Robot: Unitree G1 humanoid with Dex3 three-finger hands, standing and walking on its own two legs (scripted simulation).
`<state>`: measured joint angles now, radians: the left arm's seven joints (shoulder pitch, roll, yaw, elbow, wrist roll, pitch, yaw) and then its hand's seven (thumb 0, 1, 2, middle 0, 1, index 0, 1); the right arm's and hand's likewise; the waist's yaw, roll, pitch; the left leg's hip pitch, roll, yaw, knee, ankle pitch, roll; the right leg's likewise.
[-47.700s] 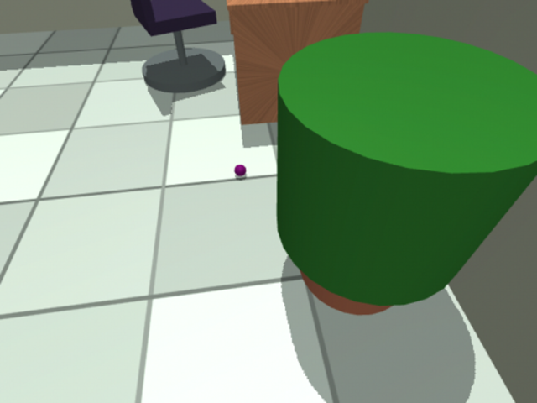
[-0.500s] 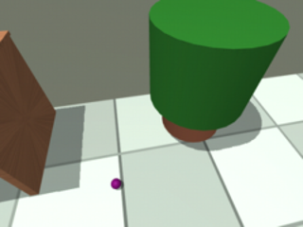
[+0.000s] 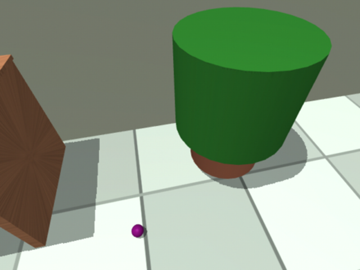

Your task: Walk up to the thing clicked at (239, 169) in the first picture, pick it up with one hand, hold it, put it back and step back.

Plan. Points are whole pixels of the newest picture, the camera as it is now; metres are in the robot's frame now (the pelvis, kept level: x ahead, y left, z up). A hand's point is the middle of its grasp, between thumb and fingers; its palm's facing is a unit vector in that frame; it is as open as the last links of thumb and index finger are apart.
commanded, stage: stand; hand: left
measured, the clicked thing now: (137, 230) +0.48 +0.27 -0.75
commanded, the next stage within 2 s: none
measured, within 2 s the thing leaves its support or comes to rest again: neither
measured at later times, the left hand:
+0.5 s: hand out of the picture +0.06 +0.26 -0.15, palm faces -0.01 -0.94 -0.34, open 7.4 cm
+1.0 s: hand out of the picture +0.06 +0.26 -0.15, palm faces -0.03 -0.94 -0.34, open 7.4 cm
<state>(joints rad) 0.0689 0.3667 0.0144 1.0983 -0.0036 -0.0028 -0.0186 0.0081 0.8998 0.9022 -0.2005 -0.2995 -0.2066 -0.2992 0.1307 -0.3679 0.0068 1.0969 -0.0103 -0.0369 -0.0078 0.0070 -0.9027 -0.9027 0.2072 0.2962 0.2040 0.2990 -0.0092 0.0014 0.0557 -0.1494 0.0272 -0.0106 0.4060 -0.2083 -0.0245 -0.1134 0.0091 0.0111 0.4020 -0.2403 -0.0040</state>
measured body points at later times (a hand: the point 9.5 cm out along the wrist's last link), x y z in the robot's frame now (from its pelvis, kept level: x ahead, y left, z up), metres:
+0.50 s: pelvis -0.01 +0.01 +0.01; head -0.01 +0.00 +0.45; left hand +0.06 +0.31 -0.13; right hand +0.07 -0.30 -0.13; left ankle +0.01 +0.14 -0.74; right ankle -0.01 -0.12 -0.74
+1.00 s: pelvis -0.01 +0.01 +0.00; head +0.00 +0.01 +0.45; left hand +0.07 +0.31 -0.13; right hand +0.07 -0.29 -0.13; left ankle +0.01 +0.14 -0.74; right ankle -0.01 -0.12 -0.74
